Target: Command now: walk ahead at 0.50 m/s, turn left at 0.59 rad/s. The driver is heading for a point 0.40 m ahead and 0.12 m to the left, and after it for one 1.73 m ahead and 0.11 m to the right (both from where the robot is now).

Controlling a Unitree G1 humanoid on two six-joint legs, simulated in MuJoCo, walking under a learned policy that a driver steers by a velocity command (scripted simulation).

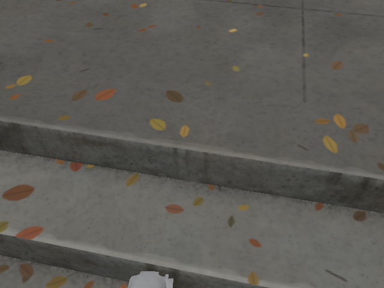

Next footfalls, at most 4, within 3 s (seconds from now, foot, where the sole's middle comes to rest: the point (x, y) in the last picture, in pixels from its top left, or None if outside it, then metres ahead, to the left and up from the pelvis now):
0.20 left None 0.30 0.14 -0.62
0.72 right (212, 245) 0.57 -0.01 -0.47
1.60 left None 0.39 0.26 -0.62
2.12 right None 0.34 0.02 -0.62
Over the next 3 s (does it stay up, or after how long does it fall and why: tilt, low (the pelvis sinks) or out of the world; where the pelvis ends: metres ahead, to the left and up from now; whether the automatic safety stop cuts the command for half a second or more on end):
stays up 0.54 0.07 0.20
